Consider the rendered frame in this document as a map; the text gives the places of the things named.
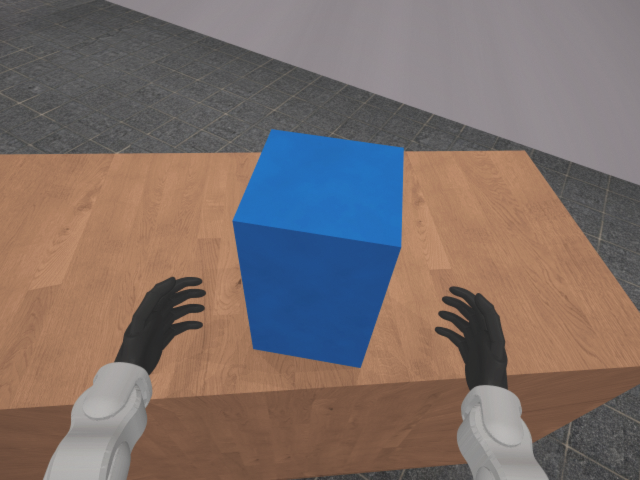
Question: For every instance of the left robot hand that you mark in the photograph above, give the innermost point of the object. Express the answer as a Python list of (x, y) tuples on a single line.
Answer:
[(152, 328)]

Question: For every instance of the right robot hand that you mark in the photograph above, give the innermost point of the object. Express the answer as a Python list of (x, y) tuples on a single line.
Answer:
[(483, 348)]

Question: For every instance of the right robot forearm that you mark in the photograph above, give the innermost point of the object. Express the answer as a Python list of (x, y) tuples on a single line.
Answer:
[(493, 439)]

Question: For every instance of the carton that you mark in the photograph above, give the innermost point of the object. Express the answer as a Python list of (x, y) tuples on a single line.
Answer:
[(318, 233)]

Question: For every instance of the left robot forearm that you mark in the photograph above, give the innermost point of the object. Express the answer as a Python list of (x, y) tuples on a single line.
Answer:
[(106, 422)]

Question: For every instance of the pedestal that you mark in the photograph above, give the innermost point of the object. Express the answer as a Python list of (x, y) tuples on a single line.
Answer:
[(84, 237)]

